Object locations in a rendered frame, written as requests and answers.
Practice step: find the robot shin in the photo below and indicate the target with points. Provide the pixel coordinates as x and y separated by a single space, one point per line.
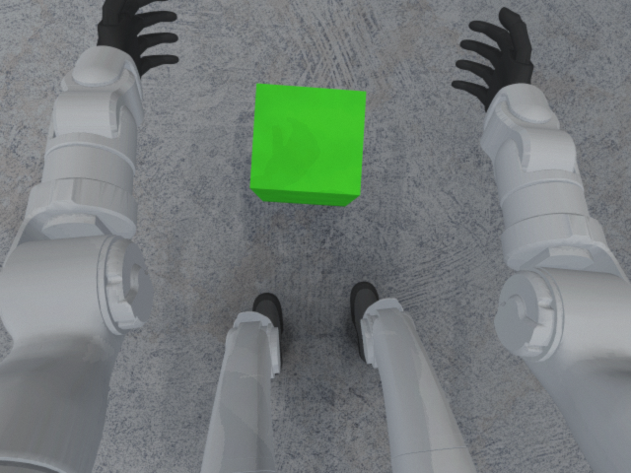
248 316
386 303

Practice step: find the left robot hand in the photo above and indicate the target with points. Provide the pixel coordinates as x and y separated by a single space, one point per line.
120 26

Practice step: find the right robot shin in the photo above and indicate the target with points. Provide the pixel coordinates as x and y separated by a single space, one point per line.
386 303

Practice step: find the right robot hand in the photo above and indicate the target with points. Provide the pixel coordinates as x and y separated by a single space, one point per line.
512 64

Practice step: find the right robot forearm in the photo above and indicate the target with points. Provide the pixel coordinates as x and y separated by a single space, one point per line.
541 194

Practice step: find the right robot upper arm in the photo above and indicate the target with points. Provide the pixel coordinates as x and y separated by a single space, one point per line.
572 328

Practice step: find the left robot forearm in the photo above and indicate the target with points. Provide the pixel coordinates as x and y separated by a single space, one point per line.
90 155

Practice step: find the carton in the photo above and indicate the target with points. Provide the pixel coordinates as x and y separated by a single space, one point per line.
307 145

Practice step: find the left robot shin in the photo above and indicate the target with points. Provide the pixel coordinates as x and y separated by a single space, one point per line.
248 316

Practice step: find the left robot upper arm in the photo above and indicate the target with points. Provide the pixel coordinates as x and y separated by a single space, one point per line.
68 304

